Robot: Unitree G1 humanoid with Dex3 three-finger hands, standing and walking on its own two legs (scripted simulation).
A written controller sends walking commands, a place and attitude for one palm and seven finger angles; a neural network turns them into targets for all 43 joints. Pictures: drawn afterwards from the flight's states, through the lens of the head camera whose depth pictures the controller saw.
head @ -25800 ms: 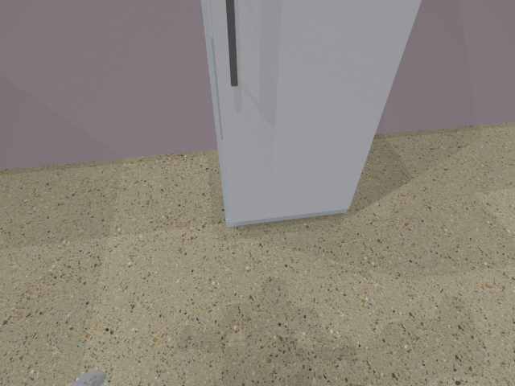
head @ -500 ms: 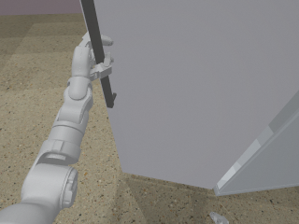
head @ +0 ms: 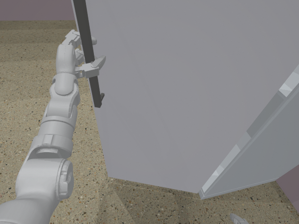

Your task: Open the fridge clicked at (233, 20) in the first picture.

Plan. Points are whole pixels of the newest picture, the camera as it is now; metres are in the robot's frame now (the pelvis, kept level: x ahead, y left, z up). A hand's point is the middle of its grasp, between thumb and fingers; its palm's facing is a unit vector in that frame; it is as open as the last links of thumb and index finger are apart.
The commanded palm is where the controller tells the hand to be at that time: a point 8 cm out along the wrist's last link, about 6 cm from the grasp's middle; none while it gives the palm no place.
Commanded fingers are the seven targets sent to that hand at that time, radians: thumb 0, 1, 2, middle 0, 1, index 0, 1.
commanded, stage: loosen the grip on the handle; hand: left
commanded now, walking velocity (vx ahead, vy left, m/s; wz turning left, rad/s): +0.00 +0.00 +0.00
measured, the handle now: (91, 48) +0.49 +0.18 +0.23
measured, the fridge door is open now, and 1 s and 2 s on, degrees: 67 68 68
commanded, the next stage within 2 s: slip the hand off the handle in 0.38 s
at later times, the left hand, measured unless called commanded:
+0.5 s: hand (96, 70) +0.44 +0.16 +0.20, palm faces +0.25 -0.96 -0.15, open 14.5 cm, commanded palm +0.41 +0.22 +0.20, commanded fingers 0.00 -0.55 0.20 -0.25 -1.15 -0.25 -1.15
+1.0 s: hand (65, 69) +0.44 +0.24 +0.19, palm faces +0.27 -0.95 -0.15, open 14.7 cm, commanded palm +0.41 +0.28 +0.20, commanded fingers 0.00 -0.55 0.20 -0.25 -1.15 -0.25 -1.15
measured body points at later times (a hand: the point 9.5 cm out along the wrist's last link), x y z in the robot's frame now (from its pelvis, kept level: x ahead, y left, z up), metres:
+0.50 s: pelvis +0.01 -0.03 +0.00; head +0.02 -0.04 +0.45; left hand +0.42 +0.21 +0.21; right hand +0.10 -0.29 -0.12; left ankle +0.05 +0.10 -0.73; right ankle -0.01 -0.16 -0.73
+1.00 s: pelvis +0.01 -0.04 +0.00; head +0.05 -0.05 +0.45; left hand +0.42 +0.29 +0.20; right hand +0.08 -0.32 -0.12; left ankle +0.05 +0.10 -0.73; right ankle -0.01 -0.16 -0.73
